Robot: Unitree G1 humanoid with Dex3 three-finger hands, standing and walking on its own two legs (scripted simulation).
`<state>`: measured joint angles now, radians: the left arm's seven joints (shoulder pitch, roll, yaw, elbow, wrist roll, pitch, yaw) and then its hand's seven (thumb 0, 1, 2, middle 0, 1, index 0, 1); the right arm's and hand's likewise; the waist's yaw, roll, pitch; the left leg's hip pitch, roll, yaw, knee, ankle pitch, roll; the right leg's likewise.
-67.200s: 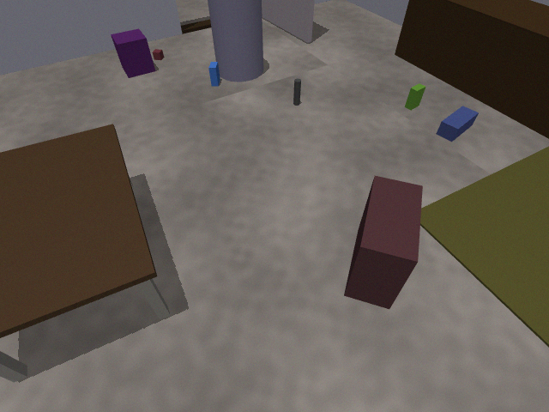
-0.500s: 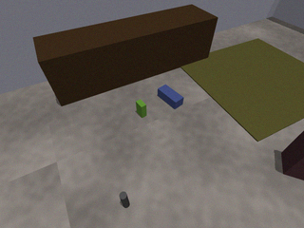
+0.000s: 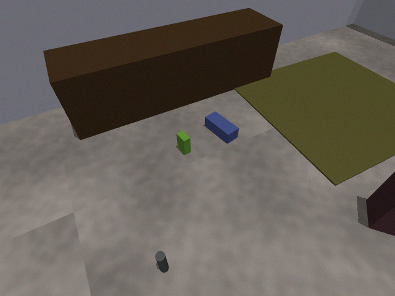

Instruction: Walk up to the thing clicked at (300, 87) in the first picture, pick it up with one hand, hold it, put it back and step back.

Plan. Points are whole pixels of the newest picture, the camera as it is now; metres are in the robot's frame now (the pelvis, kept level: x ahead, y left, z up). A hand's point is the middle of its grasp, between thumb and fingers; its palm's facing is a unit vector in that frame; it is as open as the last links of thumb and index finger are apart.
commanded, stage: stand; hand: left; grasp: from the side
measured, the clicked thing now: (162, 262) +0.40 +0.19 -0.70
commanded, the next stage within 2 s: go down in 0.54 s
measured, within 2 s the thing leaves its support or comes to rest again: neither
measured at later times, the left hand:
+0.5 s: hand out of the picture +0.07 +0.25 -0.16, palm faces -0.02 -0.94 -0.34, open 7.4 cm
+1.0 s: hand out of the picture +0.16 +0.26 -0.17, palm faces +0.05 -0.94 -0.33, open 13.5 cm
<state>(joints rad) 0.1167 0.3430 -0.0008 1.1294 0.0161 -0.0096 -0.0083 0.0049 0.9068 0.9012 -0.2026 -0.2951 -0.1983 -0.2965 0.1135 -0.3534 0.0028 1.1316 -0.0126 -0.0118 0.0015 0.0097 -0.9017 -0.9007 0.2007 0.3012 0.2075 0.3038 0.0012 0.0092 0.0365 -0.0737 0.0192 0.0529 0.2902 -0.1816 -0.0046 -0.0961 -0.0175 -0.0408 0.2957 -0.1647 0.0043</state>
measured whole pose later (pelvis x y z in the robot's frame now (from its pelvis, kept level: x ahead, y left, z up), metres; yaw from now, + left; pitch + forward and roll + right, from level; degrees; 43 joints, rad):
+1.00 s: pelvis -0.01 +0.00 -0.03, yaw +0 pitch +9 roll +0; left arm -0.01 0.35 0.20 0.96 0.07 0.05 -0.05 0.00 0.19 0.24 -0.08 -0.06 -0.07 -0.05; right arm 0.26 -0.25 -0.02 0.74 0.02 -0.04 -0.03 0.01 -0.96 -0.91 0.20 0.30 0.21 0.30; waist -0.03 0.00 -0.03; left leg -0.50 0.03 0.04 0.69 -0.34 0.00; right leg -0.51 -0.02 -0.05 0.67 -0.31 0.00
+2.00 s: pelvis -0.05 +0.01 -0.21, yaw +0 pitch +29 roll -3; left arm -0.13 0.53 0.46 0.71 -0.09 -0.16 -0.36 -0.01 -0.50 0.03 -0.08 -0.05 -0.07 -0.05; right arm 0.17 -0.31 0.00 0.61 -0.01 -0.23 -0.06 0.01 -0.93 -0.91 0.20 0.30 0.21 0.30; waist -0.05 -0.01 -0.18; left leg -1.46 0.04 -0.02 1.62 -0.66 0.01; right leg -1.45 -0.04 -0.07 1.57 -0.62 0.00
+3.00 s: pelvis -0.11 +0.00 -0.38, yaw -2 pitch +32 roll -6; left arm -0.68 0.87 0.76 1.14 -0.11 -0.36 -0.67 -0.01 -0.50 0.02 -0.06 -0.02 -0.04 -0.02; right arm 0.13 -0.36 0.10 0.68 -0.05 -0.18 -0.02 0.01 -0.91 -0.91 0.20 0.30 0.21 0.30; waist -0.11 -0.02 -0.10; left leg -2.07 0.04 -0.07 2.18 -0.68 0.02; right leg -2.04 -0.06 -0.10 2.10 -0.63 -0.02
